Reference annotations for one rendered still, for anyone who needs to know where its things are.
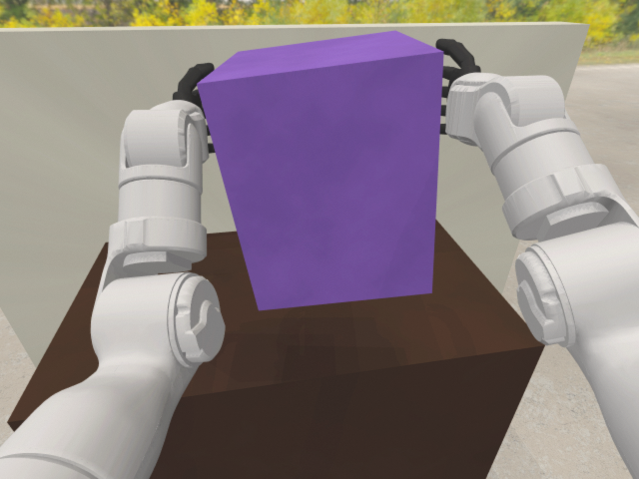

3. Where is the right robot upper arm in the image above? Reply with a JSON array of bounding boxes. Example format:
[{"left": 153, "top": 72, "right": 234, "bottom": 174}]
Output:
[{"left": 515, "top": 222, "right": 639, "bottom": 479}]

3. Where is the left robot hand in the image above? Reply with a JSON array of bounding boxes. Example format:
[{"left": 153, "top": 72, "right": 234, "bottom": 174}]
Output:
[{"left": 173, "top": 63, "right": 215, "bottom": 154}]

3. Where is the robot right forearm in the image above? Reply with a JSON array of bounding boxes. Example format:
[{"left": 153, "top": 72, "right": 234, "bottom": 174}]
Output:
[{"left": 445, "top": 73, "right": 639, "bottom": 242}]

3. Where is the robot left forearm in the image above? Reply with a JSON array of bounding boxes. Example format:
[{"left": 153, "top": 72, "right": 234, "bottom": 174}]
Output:
[{"left": 91, "top": 100, "right": 209, "bottom": 355}]

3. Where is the pedestal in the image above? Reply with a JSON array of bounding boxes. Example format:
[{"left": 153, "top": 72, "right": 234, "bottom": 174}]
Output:
[{"left": 7, "top": 219, "right": 545, "bottom": 479}]

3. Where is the left robot upper arm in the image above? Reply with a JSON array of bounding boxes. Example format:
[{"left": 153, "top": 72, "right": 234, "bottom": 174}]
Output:
[{"left": 0, "top": 272, "right": 226, "bottom": 479}]

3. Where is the carton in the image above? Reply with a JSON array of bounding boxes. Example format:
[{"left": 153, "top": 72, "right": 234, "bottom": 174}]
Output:
[{"left": 197, "top": 31, "right": 444, "bottom": 310}]

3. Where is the right robot hand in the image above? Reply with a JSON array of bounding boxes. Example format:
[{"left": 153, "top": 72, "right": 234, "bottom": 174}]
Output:
[{"left": 435, "top": 39, "right": 481, "bottom": 135}]

